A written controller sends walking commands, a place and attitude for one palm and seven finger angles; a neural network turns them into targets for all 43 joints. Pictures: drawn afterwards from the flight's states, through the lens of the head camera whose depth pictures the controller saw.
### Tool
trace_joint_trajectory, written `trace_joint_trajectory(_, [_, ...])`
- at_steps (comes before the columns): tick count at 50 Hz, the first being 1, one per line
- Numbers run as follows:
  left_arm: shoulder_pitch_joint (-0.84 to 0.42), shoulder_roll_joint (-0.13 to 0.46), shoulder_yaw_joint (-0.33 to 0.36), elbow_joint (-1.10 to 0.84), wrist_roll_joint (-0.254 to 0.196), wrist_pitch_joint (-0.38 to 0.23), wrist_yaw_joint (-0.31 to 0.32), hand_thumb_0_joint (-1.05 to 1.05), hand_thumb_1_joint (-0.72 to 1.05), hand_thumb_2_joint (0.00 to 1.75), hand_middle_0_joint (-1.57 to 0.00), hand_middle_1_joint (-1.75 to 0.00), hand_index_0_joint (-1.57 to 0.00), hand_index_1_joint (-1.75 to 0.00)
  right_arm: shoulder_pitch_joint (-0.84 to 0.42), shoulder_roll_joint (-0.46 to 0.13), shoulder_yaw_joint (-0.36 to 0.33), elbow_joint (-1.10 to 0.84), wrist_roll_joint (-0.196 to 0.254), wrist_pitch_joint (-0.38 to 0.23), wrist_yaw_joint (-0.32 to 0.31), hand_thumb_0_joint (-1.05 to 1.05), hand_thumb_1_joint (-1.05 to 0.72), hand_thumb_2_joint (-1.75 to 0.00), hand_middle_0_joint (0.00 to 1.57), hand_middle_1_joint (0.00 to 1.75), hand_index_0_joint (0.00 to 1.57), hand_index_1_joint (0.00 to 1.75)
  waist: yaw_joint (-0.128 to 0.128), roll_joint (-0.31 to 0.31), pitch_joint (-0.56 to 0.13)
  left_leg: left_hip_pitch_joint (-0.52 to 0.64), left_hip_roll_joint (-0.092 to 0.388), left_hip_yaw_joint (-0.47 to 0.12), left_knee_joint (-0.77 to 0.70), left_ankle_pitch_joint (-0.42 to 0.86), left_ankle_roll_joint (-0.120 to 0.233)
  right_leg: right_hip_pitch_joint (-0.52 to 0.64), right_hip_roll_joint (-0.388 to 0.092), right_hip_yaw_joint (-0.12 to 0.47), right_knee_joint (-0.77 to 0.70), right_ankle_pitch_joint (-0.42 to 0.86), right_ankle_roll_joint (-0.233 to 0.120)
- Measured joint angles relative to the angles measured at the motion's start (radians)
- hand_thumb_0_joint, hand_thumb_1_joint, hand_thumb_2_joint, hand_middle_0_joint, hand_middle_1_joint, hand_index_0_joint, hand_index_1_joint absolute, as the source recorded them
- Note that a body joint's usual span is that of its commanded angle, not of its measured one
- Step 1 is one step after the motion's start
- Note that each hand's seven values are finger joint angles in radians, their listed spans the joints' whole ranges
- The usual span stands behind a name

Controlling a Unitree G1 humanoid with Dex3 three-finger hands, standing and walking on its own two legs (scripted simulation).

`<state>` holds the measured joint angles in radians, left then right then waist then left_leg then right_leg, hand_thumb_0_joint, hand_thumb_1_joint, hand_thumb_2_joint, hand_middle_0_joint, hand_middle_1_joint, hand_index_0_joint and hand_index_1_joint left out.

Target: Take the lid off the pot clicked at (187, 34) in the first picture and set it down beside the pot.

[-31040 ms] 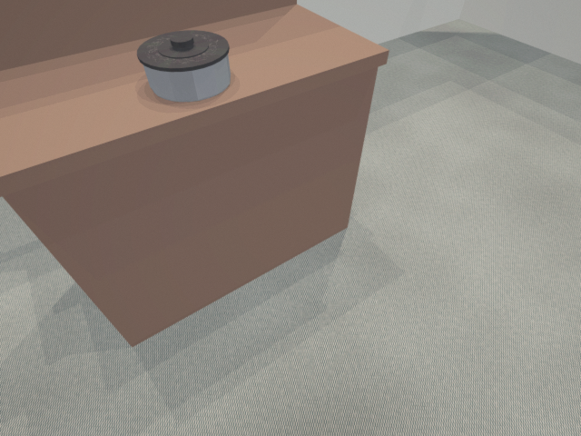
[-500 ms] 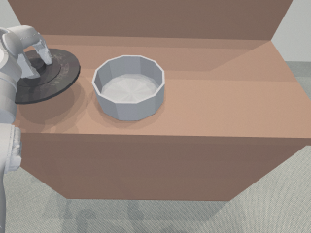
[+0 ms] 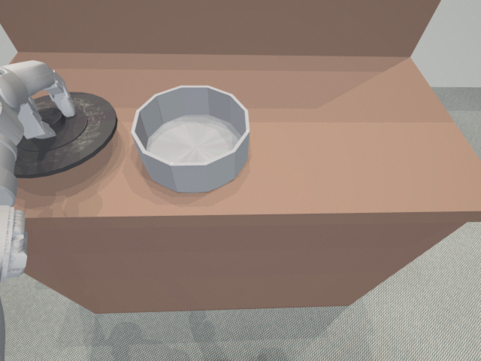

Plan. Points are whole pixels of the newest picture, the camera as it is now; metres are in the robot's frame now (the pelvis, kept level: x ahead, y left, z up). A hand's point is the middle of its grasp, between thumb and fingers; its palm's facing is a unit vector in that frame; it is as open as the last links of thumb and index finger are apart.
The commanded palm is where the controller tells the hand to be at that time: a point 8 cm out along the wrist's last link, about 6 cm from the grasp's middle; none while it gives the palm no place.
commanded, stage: lower the lid onto the table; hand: left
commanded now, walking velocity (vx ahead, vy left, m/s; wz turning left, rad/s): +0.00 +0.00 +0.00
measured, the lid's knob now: (46, 120) +0.48 +0.31 +0.13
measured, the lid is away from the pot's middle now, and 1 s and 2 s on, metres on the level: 0.24 0.23 0.24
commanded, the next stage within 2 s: open the fingers wide in 0.74 s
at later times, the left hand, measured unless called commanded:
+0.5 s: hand (43, 138) +0.44 +0.30 +0.13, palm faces -0.46 -0.14 -0.88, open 7.8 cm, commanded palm +0.46 +0.30 +0.20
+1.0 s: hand (51, 142) +0.45 +0.29 +0.11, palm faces -0.41 -0.06 -0.91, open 7.8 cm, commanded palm +0.46 +0.29 +0.18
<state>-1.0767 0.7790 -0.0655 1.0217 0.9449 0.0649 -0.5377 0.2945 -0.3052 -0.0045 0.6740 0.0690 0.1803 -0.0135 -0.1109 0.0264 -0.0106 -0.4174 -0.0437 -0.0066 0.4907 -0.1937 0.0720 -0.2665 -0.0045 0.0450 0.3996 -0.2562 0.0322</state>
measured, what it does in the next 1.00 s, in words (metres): stands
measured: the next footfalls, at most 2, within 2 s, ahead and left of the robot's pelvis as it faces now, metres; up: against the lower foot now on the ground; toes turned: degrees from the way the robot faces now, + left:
none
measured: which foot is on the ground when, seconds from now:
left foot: down 0.00-1.00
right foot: down 0.00-1.00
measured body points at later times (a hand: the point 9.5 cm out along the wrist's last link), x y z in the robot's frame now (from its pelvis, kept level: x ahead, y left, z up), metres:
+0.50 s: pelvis -0.01 +0.00 +0.00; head +0.05 +0.02 +0.44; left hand +0.46 +0.30 +0.18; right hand +0.04 -0.28 -0.12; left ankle +0.03 +0.07 -0.74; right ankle -0.04 -0.16 -0.74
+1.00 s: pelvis -0.01 +0.01 -0.01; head +0.05 +0.02 +0.44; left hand +0.46 +0.29 +0.16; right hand +0.01 -0.28 -0.13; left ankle +0.03 +0.07 -0.74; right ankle -0.04 -0.16 -0.74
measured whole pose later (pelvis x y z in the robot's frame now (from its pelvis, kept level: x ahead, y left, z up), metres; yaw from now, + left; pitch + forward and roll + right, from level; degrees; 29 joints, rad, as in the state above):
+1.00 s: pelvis -0.01 +0.01 -0.01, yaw -1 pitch +9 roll -3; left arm -0.97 0.79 -0.05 1.00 0.95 -0.16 -0.44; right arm 0.32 -0.29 -0.02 0.68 0.06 0.23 -0.03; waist -0.11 0.02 -0.04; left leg -0.52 -0.03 0.01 0.59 -0.23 0.08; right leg -0.38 0.01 0.06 0.50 -0.29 0.03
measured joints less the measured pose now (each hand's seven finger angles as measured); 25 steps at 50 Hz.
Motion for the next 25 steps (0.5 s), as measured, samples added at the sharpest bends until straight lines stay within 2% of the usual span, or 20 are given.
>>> trace_joint_trajectory(8, [0.026,-0.013,-0.020,-0.021,-0.001,-0.010,0.001,0.02,0.22,0.85,-0.54,-0.89,-0.62,-0.92,-0.013,0.006,0.001,-0.014,0.002,0.011,-0.003,0.01,-0.90,-0.89,0.21,0.30,0.21,0.30,0.010,-0.001,0.002,-0.015,-0.002,-0.009,0.016,-0.001,0.001,-0.009,0.000,-0.010,0.012,-0.003,-0.005])
trace_joint_trajectory(15, [0.002,-0.039,-0.066,0.008,-0.015,-0.021,0.011,0.03,0.22,0.85,-0.54,-0.89,-0.62,-0.92,-0.026,0.008,0.002,0.001,0.003,0.008,-0.010,0.01,-0.90,-0.89,0.21,0.30,0.21,0.30,0.020,0.001,0.004,-0.023,-0.005,-0.018,0.025,0.003,0.002,-0.013,0.000,-0.020,0.019,-0.003,-0.008])
trace_joint_trajectory(19, [-0.022,-0.044,-0.071,0.078,-0.015,-0.029,0.015,0.03,0.22,0.85,-0.53,-0.89,-0.62,-0.92,-0.034,0.012,0.012,0.013,0.004,0.008,-0.019,0.01,-0.90,-0.89,0.21,0.30,0.21,0.30,0.013,-0.007,0.004,-0.029,-0.004,-0.016,0.028,0.004,0.002,-0.023,0.000,-0.017,0.027,-0.003,-0.002])
trace_joint_trajectory(25, [-0.027,-0.036,-0.073,0.079,0.005,-0.067,0.033,0.02,0.22,0.85,-0.54,-0.90,-0.63,-0.93,-0.008,0.012,0.008,0.024,0.000,-0.011,-0.030,0.01,-0.90,-0.89,0.21,0.30,0.21,0.30,0.010,-0.011,0.000,-0.042,0.000,-0.014,0.035,0.002,0.001,-0.035,0.004,-0.015,0.031,-0.002,-0.012])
